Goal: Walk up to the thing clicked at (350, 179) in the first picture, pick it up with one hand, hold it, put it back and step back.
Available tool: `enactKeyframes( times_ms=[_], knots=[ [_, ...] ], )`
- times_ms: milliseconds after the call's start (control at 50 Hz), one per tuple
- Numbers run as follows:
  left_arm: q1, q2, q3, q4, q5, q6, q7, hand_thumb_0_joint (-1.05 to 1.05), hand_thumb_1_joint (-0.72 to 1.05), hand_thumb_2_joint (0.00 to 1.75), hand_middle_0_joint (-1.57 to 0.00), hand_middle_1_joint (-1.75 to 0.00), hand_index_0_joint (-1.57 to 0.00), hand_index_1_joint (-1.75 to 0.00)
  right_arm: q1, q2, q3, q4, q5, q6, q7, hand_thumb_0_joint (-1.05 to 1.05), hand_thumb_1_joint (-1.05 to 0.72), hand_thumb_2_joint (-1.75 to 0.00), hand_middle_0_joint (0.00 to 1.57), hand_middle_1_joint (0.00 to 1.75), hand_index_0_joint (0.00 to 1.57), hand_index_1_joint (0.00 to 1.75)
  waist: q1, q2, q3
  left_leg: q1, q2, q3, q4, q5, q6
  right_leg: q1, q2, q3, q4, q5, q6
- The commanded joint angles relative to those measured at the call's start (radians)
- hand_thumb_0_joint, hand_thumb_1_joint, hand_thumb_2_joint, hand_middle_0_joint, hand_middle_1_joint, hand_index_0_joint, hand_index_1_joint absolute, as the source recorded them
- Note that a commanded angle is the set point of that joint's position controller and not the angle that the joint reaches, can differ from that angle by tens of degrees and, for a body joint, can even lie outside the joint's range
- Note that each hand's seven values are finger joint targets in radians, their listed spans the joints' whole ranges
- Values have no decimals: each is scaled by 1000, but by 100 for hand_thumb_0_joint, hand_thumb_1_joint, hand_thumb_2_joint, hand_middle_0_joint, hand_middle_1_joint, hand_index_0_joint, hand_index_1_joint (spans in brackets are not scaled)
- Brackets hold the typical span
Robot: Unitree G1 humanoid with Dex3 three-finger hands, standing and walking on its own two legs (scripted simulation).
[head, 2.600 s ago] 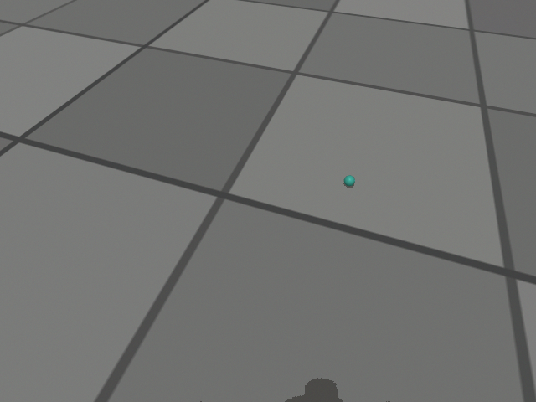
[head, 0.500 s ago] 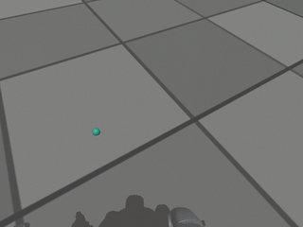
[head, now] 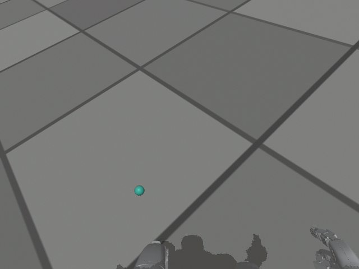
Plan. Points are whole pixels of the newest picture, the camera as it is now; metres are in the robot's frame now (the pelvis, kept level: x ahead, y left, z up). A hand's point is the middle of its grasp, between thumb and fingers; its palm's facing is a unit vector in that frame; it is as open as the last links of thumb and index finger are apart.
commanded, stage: walk up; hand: left
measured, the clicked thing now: (139, 190) +0.62 +0.36 -0.72
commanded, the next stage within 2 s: none
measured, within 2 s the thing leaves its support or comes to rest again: neither
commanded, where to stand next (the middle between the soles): +0.20 +0.46 m, yaw -41 degrees
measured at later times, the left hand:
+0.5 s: hand (20, 226) +0.27 +0.50 -0.12, palm faces -0.29 -0.79 -0.54, open 7.3 cm
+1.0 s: hand out of the picture +0.33 +0.78 -0.15, palm faces -0.34 -0.72 -0.60, open 7.4 cm
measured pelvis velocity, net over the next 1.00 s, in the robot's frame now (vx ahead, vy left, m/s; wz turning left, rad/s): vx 0.11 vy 0.51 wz -0.46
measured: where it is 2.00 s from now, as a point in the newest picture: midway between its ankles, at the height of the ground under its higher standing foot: outside the picture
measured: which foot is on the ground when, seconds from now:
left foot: up 0.00-0.12, down 0.14-0.50, up 0.52-0.80, down 0.82-1.00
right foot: down 0.00-0.16, up 0.18-0.48, down 0.50-0.86, up 0.88-1.00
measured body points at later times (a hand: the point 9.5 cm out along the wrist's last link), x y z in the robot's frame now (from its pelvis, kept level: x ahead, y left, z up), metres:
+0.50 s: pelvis +0.09 +0.24 -0.01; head +0.15 +0.20 +0.44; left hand +0.28 +0.54 -0.09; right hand +0.04 -0.08 -0.12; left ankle +0.09 +0.26 -0.70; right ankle +0.12 +0.14 -0.71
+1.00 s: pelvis +0.11 +0.51 -0.03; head +0.15 +0.49 +0.41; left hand +0.35 +0.82 -0.11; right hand +0.06 +0.19 -0.14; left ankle +0.18 +0.63 -0.71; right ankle +0.09 +0.34 -0.65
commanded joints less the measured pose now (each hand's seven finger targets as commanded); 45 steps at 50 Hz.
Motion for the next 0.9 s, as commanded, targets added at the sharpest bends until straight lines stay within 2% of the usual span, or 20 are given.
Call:
enactKeyframes(
  times_ms=[0,60,120,140,180,240,380,440,460,480,500,520,540,600,660,760,800,820,840,880],
  knots=[
    [19,433,160,-88,37,-30,42,0,90,90,-20,-30,-20,-30,-5,-143,-73,-96,-6,2,9,0,-90,-90,20,30,20,30,-9,-382,-85,21,21,49,-35,-7,10,-80,-147,257,-243,-105,-234],
    [-28,454,164,-104,41,-27,49,0,90,90,-20,-30,-20,-30,3,-167,-93,-92,-8,-8,12,0,-90,-90,20,30,20,30,-40,-375,-98,114,-1,57,-107,-109,36,-163,-184,324,-182,-125,-251],
    [-102,335,128,-119,35,-18,60,0,90,90,-20,-30,-20,-30,299,-197,-130,4,-27,-30,-7,0,-90,-90,20,30,20,30,-224,-138,-185,543,-62,53,-421,-136,35,-409,-69,145,287,85,-130],
    [-45,193,85,-117,27,-12,64,0,90,90,-20,-30,-20,-30,292,-266,-138,-1,-34,-45,-21,0,-90,-90,20,30,20,30,-194,245,-115,495,126,-199,-645,-140,8,-555,129,14,557,-302,-88],
    [23,278,81,-85,14,-9,91,0,90,90,-20,-30,-20,-30,63,-360,-142,-47,9,-62,-41,0,-90,-90,20,30,20,30,-71,309,-125,421,284,-546,-837,-54,115,-560,49,50,730,-278,-108],
    [43,348,114,14,-27,0,64,0,90,90,-20,-30,-20,-30,52,-183,-96,-61,-4,-63,-58,0,-90,-90,20,30,20,30,-52,36,-74,414,133,-114,-605,373,56,-450,10,33,597,-100,-77],
    [80,251,91,-29,-43,14,51,0,90,90,-20,-30,-20,-30,100,-111,-77,-70,-21,-44,-68,0,-90,-90,20,30,20,30,-53,55,-129,477,77,114,-498,765,51,-203,19,-99,216,-1,-86],
    [280,259,119,7,-37,9,63,0,90,90,-20,-30,-20,-30,-29,-102,-79,-139,-22,-30,-66,0,-90,-90,20,30,20,30,77,-8,-160,257,27,214,-255,799,-26,151,36,-148,-73,205,-118],
    [383,282,138,29,-30,8,73,0,90,90,-20,-30,-20,-30,-69,-89,-72,-165,-12,-32,-63,0,-90,-90,20,30,20,30,156,-89,-189,113,-29,259,-99,729,-74,362,23,-124,-211,355,-153],
    [388,321,159,19,-18,9,83,0,90,90,-20,-30,-20,-30,-22,-49,-60,-162,3,-30,-62,0,-90,-90,20,30,20,30,181,-317,-189,-181,-105,176,226,-62,-107,540,-150,175,-219,474,-264],
    [253,347,163,-58,-4,11,95,0,90,90,-20,-30,-20,-30,103,-79,-64,-145,2,-14,-67,0,-90,-90,20,30,20,30,79,-265,-280,-206,-54,9,377,-243,-123,493,-387,471,-186,473,-360],
    [122,350,159,-108,-10,13,101,0,90,90,-20,-30,-20,-30,150,-131,-88,-131,4,7,-79,0,-90,-90,20,30,20,30,16,-206,-244,-200,-26,-74,519,-270,-141,368,-481,540,-212,436,-440],
    [-28,399,166,-162,-16,2,116,0,90,90,-20,-30,-20,-30,135,-160,-102,-142,-2,14,-88,0,-90,-90,20,30,20,30,-8,-259,-230,-253,-3,-121,625,-281,-115,294,-570,674,-245,342,-492],
    [-110,340,141,-166,-3,-15,110,0,90,90,-20,-30,-20,-30,58,-189,-109,-87,4,17,-58,0,-90,-90,20,30,20,30,-43,-125,-63,-7,14,-74,461,-94,-25,-145,-295,318,-251,-39,-302],
    [-99,381,157,-131,27,-18,80,0,90,90,-20,-30,-20,-30,86,-143,-92,-76,-3,24,-19,0,-90,-90,20,30,20,30,-41,-239,-42,54,-6,34,252,-25,16,-219,-138,172,-173,-124,-218],
    [-61,454,168,-94,44,-13,69,0,90,90,-20,-30,-20,-30,49,-130,-87,-68,5,28,-13,0,-90,-90,20,30,20,30,-2,-404,-81,162,-9,157,-101,-132,3,-198,-127,190,-122,-54,-197],
    [-111,423,154,-94,34,-6,63,0,90,90,-20,-30,-20,-30,202,-140,-102,-3,8,19,-21,0,-90,-90,20,30,20,30,-81,-347,-149,371,-83,242,-308,-128,-2,-259,-76,117,15,58,-138],
    [-110,335,131,-95,34,0,66,0,90,90,-20,-30,-20,-30,306,-164,-115,40,-3,6,-32,0,-90,-90,20,30,20,30,-141,-179,-168,476,-81,165,-447,-178,15,-367,6,55,250,48,-95],
    [-130,214,100,-115,15,1,73,0,90,90,-20,-30,-20,-30,282,-253,-128,35,-14,-10,-49,0,-90,-90,20,30,20,30,-139,163,-103,422,194,-243,-595,-4,83,-582,184,-58,552,-269,-43],
    [-170,302,99,-109,38,-13,90,0,90,90,-20,-30,-20,-30,-33,-378,-126,-31,37,-14,-60,0,-90,-90,20,30,20,30,-49,227,-54,111,435,-630,-794,-182,382,-461,60,7,732,-273,-66]
  ],
)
